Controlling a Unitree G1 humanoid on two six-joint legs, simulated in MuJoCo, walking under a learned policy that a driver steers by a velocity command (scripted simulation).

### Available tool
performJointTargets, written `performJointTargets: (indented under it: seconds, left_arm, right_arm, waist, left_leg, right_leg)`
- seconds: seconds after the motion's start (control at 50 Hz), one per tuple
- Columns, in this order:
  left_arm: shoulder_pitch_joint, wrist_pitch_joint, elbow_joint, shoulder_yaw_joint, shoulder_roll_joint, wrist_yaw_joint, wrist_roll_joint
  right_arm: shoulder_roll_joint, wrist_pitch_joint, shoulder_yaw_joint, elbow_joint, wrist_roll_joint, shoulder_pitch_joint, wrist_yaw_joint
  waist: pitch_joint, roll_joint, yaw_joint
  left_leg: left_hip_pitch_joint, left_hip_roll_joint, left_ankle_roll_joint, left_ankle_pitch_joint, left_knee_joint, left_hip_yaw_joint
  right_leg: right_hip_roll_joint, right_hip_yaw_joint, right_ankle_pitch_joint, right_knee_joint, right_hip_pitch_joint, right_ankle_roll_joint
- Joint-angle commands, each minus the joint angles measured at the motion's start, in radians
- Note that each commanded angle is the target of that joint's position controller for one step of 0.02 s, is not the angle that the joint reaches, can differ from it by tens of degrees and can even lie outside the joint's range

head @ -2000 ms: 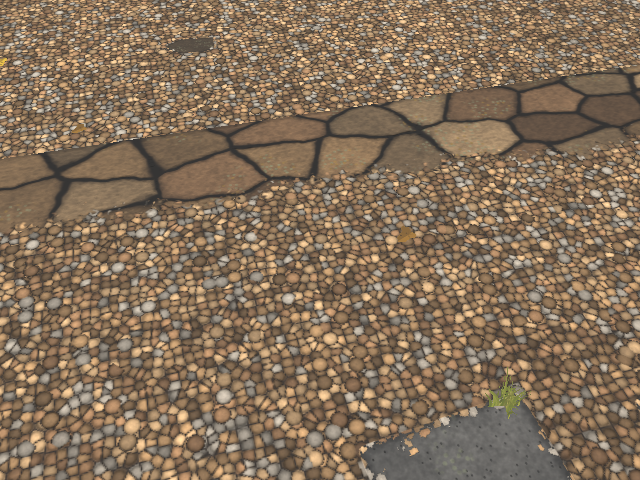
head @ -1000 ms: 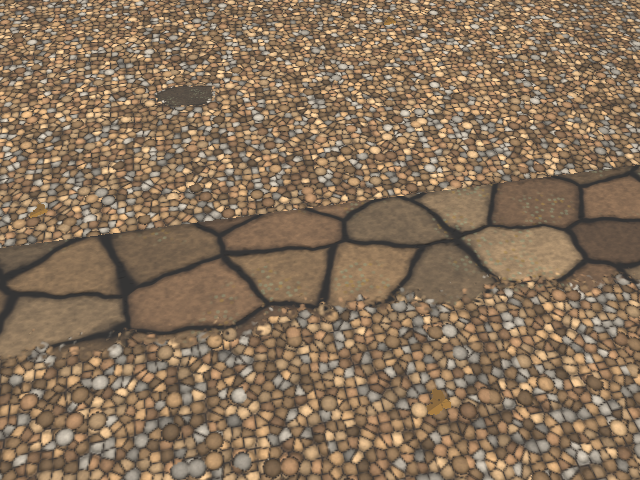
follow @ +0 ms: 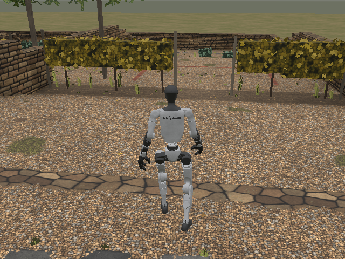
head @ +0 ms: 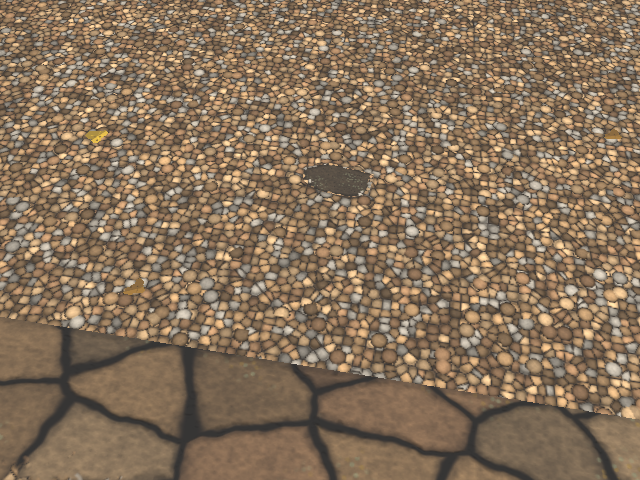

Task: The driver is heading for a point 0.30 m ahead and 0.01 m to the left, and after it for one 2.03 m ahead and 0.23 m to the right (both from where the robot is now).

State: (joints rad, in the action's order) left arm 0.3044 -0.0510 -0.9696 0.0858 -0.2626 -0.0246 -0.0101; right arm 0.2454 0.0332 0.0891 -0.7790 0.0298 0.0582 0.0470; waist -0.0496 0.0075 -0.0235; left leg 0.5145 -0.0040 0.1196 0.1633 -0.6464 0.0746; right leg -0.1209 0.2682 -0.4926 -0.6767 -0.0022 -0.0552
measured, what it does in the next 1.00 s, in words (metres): walks ahead: right foot, then left foot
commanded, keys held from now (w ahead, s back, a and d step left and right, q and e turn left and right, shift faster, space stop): w+q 0.14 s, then w+e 0.12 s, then e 0.70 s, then w+e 0.04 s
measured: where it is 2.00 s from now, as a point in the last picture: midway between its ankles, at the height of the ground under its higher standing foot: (373, 354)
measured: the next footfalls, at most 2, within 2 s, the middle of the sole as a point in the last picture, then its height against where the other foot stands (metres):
right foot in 0.48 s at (375, 473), level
left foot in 0.94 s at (260, 464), level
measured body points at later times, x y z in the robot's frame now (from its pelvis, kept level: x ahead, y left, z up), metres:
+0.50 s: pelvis +0.28 +0.00 +0.01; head +0.31 +0.00 +0.46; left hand +0.45 +0.26 -0.10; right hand +0.35 -0.28 -0.12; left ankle +0.12 +0.08 -0.70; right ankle +0.42 -0.08 -0.72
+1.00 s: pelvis +0.38 +0.04 +0.02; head +0.41 +0.06 +0.47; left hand +0.60 +0.28 -0.08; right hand +0.45 -0.26 -0.07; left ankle +0.44 +0.16 -0.71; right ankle +0.40 -0.08 -0.69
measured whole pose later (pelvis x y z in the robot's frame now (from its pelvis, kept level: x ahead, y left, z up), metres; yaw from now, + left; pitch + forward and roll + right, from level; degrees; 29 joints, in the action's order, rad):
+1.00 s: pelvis +0.38 +0.04 +0.02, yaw -14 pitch +3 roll +0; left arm 0.16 0.04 -0.67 0.09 -0.32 -0.02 -0.01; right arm 0.27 0.02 0.06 -0.73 -0.03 0.19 -0.03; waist 0.00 -0.05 -0.01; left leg 0.36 0.01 0.00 0.22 -0.53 -0.06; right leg 0.13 -0.16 -0.39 -0.77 0.50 0.01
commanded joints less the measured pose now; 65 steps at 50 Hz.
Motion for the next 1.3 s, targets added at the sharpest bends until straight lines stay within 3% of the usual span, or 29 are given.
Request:
performJointTargets:
  seconds: [0.02,0.04,0.06,0.08,0.1,0.18,0.32,0.4,0.46,0.48,0.5,0.52,0.54,0.56,0.58,0.6,0.66,0.74,0.86,0.92,0.94,0.96,0.98,1.0,1.02,1.04,1.18,1.26,1.3]
  left_arm:
    - [-0.047,-0.082,0.155,-0.012,-0.071,0.020,-0.007]
    - [-0.157,-0.106,0.185,0.000,-0.117,0.028,-0.047]
    - [-0.169,-0.116,0.184,-0.003,-0.110,0.024,-0.039]
    - [-0.162,-0.115,0.167,0.005,-0.118,0.016,-0.010]
    - [-0.138,-0.101,0.162,0.015,-0.133,0.014,0.001]
    - [-0.147,-0.055,0.169,0.010,-0.089,0.015,0.018]
    - [-0.326,-0.057,0.204,-0.019,-0.049,0.043,0.007]
    - [-0.341,-0.062,0.221,-0.017,-0.072,0.072,0.003]
    - [-0.190,-0.066,0.199,0.012,-0.148,0.087,0.013]
    - [-0.084,-0.069,0.179,0.028,-0.186,0.084,0.018]
    - [-0.008,-0.065,0.189,0.040,-0.256,0.076,0.032]
    - [-0.031,-0.055,0.209,0.030,-0.264,0.075,0.036]
    - [-0.036,-0.034,0.225,0.022,-0.199,0.069,0.014]
    - [-0.102,-0.018,0.252,0.014,-0.169,0.060,0.004]
    - [-0.145,-0.003,0.263,0.006,-0.149,0.052,-0.002]
    - [-0.169,0.008,0.274,0.003,-0.146,0.044,0.001]
    - [-0.189,0.024,0.292,0.011,-0.159,0.034,0.024]
    - [-0.171,0.042,0.317,0.031,-0.198,0.010,0.005]
    - [-0.157,0.076,0.342,0.035,-0.189,-0.003,0.001]
    - [-0.165,0.092,0.360,0.028,-0.171,-0.008,-0.009]
    - [-0.140,0.093,0.368,0.015,-0.127,-0.007,-0.007]
    - [-0.144,0.083,0.409,0.009,-0.092,-0.001,-0.013]
    - [-0.135,0.066,0.403,0.030,-0.174,0.006,0.007]
    - [-0.124,0.065,0.384,0.044,-0.206,0.012,-0.002]
    - [-0.109,0.074,0.364,0.045,-0.193,0.012,-0.005]
    - [-0.101,0.080,0.357,0.039,-0.172,0.011,0.001]
    - [-0.209,0.031,0.395,-0.005,-0.073,0.039,-0.003]
    - [-0.224,0.007,0.395,-0.009,-0.081,0.054,-0.011]
    - [-0.172,-0.002,0.377,-0.007,-0.084,0.059,-0.016]
  right_arm:
    - [0.292,0.015,0.081,-0.007,-0.010,0.383,-0.019]
    - [0.223,0.029,0.061,-0.013,-0.021,0.358,-0.015]
    - [0.183,0.037,0.049,-0.003,-0.015,0.297,-0.016]
    - [0.142,0.040,0.036,0.018,-0.013,0.210,-0.017]
    - [0.114,0.042,0.025,0.038,-0.021,0.159,-0.021]
    - [0.139,0.050,0.024,0.033,-0.021,0.190,-0.045]
    - [0.136,0.050,0.009,-0.026,-0.033,0.273,-0.065]
    - [0.147,0.040,0.006,-0.051,-0.042,0.264,-0.069]
    - [0.175,0.018,0.015,-0.034,-0.031,0.203,-0.086]
    - [0.174,0.011,0.012,-0.022,-0.033,0.190,-0.092]
    - [0.142,0.014,-0.001,0.012,-0.058,0.227,-0.095]
    - [0.047,0.024,-0.030,0.010,-0.064,0.377,-0.077]
    - [0.146,0.028,-0.016,-0.004,-0.043,0.346,-0.062]
    - [0.168,0.020,-0.007,0.028,-0.015,0.242,-0.061]
    - [0.166,0.007,-0.006,0.037,-0.019,0.187,-0.071]
    - [0.170,-0.009,0.000,0.048,-0.032,0.162,-0.082]
    - [0.118,-0.028,-0.006,0.062,-0.040,0.195,-0.098]
    - [0.115,-0.025,-0.009,0.069,-0.041,0.175,-0.107]
    - [0.122,-0.006,-0.007,0.105,-0.028,0.106,-0.094]
    - [0.138,0.013,0.005,0.089,-0.024,0.181,-0.078]
    - [0.203,0.012,0.022,0.092,-0.043,0.215,-0.081]
    - [0.289,-0.003,0.043,0.092,-0.075,0.189,-0.084]
    - [0.240,-0.001,0.035,0.118,-0.089,0.171,-0.083]
    - [0.193,-0.001,0.022,0.138,-0.075,0.138,-0.089]
    - [0.168,-0.003,0.016,0.143,-0.055,0.111,-0.093]
    - [0.158,-0.001,0.012,0.138,-0.035,0.118,-0.096]
    - [0.190,0.023,0.018,0.091,-0.027,0.233,-0.078]
    - [0.230,0.026,0.029,0.063,-0.009,0.263,-0.056]
    - [0.228,0.018,0.026,0.053,0.004,0.251,-0.046]
  waist:
    - [0.410,0.171,0.130]
    - [0.288,0.104,0.151]
    - [0.208,0.048,0.112]
    - [0.152,0.002,0.065]
    - [0.136,0.015,0.026]
    - [0.093,0.014,0.004]
    - [0.016,0.056,0.091]
    - [0.033,0.066,0.089]
    - [0.110,0.088,0.004]
    - [0.169,0.053,-0.048]
    - [0.296,-0.101,-0.041]
    - [0.437,-0.294,0.037]
    - [0.494,-0.161,-0.017]
    - [0.359,-0.106,-0.026]
    - [0.255,-0.004,-0.012]
    - [0.188,0.013,0.006]
    - [0.141,-0.092,0.051]
    - [0.221,-0.110,0.033]
    - [0.183,-0.165,0.002]
    - [0.179,-0.165,0.051]
    - [0.203,-0.068,0.046]
    - [0.145,0.262,-0.002]
    - [0.170,0.266,0.022]
    - [0.159,0.174,0.017]
    - [0.131,0.132,0.008]
    - [0.111,0.141,0.020]
    - [0.048,0.159,0.088]
    - [0.030,0.172,0.097]
    - [0.033,0.154,0.054]
  left_leg:
    - [-0.920,-0.336,0.328,0.211,0.352,-0.918]
    - [-0.866,-0.315,0.267,0.131,0.377,-0.792]
    - [-0.730,-0.275,0.228,0.049,0.364,-0.655]
    - [-0.574,-0.232,0.197,-0.048,0.367,-0.545]
    - [-0.467,-0.204,0.183,-0.126,0.384,-0.481]
    - [-0.344,-0.168,0.176,-0.295,0.442,-0.346]
    - [-0.351,-0.117,0.062,-0.416,0.440,-0.150]
    - [-0.467,-0.162,0.036,-0.529,0.349,-0.122]
    - [-0.560,-0.159,0.001,-0.798,0.118,-0.106]
    - [-0.519,-0.110,-0.039,-0.752,-0.074,-0.070]
    - [-0.295,-0.024,-0.097,-0.336,-0.406,-0.036]
    - [0.054,0.139,-0.163,0.530,-0.722,-0.102]
    - [0.092,0.081,-0.150,0.481,-0.794,-0.221]
    - [0.161,0.044,-0.147,0.406,-0.783,-0.202]
    - [0.164,0.010,-0.149,0.344,-0.726,-0.179]
    - [0.132,-0.013,-0.151,0.303,-0.655,-0.177]
    - [0.012,-0.011,-0.158,0.268,-0.424,-0.149]
    - [-0.027,0.005,-0.188,0.159,-0.259,-0.162]
    - [-0.072,0.034,-0.181,0.145,-0.047,-0.174]
    - [-0.256,0.020,-0.138,0.023,0.229,-0.156]
    - [-0.383,-0.147,-0.079,0.004,0.285,-0.279]
    - [-0.406,-0.340,0.068,-0.161,0.342,-0.524]
    - [-0.394,-0.420,0.145,-0.136,0.366,-0.616]
    - [-0.388,-0.372,0.114,-0.002,0.364,-0.535]
    - [-0.383,-0.300,0.059,0.139,0.371,-0.447]
    - [-0.399,-0.267,0.035,0.220,0.382,-0.417]
    - [-0.390,-0.230,0.055,0.224,0.464,-0.284]
    - [-0.319,-0.244,0.070,0.188,0.445,-0.252]
    - [-0.273,-0.243,0.062,0.196,0.402,-0.245]
  right_leg:
    - [0.144,-0.318,-0.116,-0.751,0.760,0.030]
    - [0.096,-0.346,-0.026,-0.748,0.860,0.061]
    - [0.050,-0.345,0.065,-0.671,0.841,0.082]
    - [0.013,-0.347,0.123,-0.582,0.761,0.080]
    - [-0.011,-0.356,0.160,-0.521,0.677,0.075]
    - [-0.013,-0.316,0.283,-0.333,0.632,0.025]
    - [0.042,-0.249,0.702,0.069,0.575,0.057]
    - [0.084,-0.250,0.634,0.143,0.557,0.100]
    - [0.153,-0.213,0.500,0.188,0.446,0.144]
    - [0.143,-0.239,0.659,0.244,0.299,0.174]
    - [-0.050,-0.486,1.040,0.175,0.023,0.268]
    - [-0.272,-0.874,1.233,0.182,-0.284,0.478]
    - [-0.230,-0.878,0.956,0.239,-0.260,0.454]
    - [-0.186,-0.778,0.769,0.273,-0.137,0.411]
    - [-0.144,-0.709,0.631,0.320,0.016,0.366]
    - [-0.120,-0.681,0.540,0.358,0.158,0.347]
    - [-0.032,-0.603,0.506,0.398,0.345,0.318]
    - [-0.015,-0.611,0.450,0.373,0.322,0.301]
    - [0.006,-0.716,0.247,0.351,0.298,0.258]
    - [0.054,-0.725,0.288,0.268,0.328,0.205]
    - [0.111,-0.659,0.154,0.139,0.430,0.153]
    - [0.274,-0.430,-0.056,-0.065,0.645,0.092]
    - [0.218,-0.410,-0.102,-0.300,0.697,0.056]
    - [0.183,-0.414,-0.016,-0.386,0.712,0.047]
    - [0.163,-0.389,0.058,-0.418,0.727,0.034]
    - [0.154,-0.377,0.111,-0.462,0.760,0.021]
    - [0.106,-0.282,0.219,-0.156,0.648,0.026]
    - [0.118,-0.224,0.180,0.052,0.459,0.060]
    - [0.134,-0.202,0.262,0.193,0.322,0.091]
